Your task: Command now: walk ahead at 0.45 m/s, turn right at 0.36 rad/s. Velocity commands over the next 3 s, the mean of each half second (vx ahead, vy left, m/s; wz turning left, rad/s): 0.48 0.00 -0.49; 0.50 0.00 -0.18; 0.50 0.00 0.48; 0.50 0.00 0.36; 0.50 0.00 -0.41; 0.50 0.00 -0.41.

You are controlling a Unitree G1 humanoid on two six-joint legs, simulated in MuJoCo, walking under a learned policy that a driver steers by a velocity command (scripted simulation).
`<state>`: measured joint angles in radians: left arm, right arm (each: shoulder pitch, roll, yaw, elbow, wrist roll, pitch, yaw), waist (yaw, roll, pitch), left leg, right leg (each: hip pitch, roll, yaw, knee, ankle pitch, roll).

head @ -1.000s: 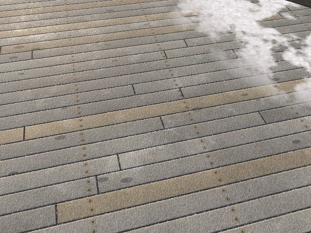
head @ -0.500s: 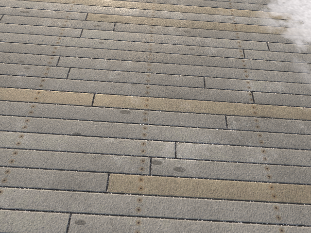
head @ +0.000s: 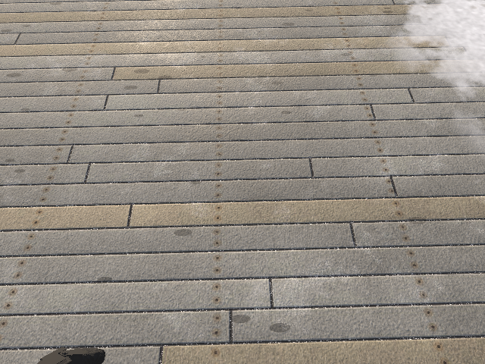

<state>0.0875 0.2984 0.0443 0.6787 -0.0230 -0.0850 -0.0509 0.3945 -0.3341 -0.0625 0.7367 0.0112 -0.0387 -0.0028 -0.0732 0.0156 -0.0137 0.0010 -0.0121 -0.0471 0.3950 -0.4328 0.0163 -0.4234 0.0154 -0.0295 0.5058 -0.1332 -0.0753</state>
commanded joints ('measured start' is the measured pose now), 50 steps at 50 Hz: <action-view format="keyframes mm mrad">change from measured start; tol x32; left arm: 1 348 302 95 2 3 0 18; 25 435 76 11 0 -15 34 62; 42 -79 52 4 -120 6 8 9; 50 293 155 52 -30 27 13 40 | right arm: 1 -32 -58 -1 -142 -31 -38 -13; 18 -431 -52 4 -211 -5 -90 27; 24 5 -233 -67 -131 -39 -86 4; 50 -25 -109 -14 -6 45 -53 7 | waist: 1 173 -241 -254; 20 116 -125 36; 25 3 274 -396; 32 64 88 48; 50 190 -188 -184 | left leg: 1 -600 -14 89 694 348 -32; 2 -782 -44 -45 833 -92 -35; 20 -456 2 -43 80 447 -33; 24 446 386 -533 59 232 248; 30 -112 276 -232 -184 268 171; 43 -67 263 -67 -190 480 162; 46 -116 198 -26 72 657 97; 48 -630 -9 47 702 -114 -16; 50 -788 62 -66 880 -76 -10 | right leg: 1 754 -293 574 -96 -129 -249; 12 191 -110 280 -302 233 -165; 20 339 -165 423 -164 190 -89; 22 334 -114 400 7 367 -51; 26 -330 -12 225 821 -366 67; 46 281 -27 26 -36 61 9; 48 823 -444 609 -92 -101 -186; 50 672 -403 558 -186 -248 -163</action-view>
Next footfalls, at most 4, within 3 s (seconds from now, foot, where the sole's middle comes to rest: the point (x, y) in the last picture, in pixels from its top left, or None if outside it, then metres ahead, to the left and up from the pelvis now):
0.46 left None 0.46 0.05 -0.77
0.94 right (348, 316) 0.60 -0.30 -0.77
1.44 left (268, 224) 0.93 -0.11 -0.77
1.96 right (308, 154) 1.23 -0.29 -0.77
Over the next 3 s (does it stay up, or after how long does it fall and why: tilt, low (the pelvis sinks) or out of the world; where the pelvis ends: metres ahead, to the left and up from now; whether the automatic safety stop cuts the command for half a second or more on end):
stays up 1.60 -0.29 -0.01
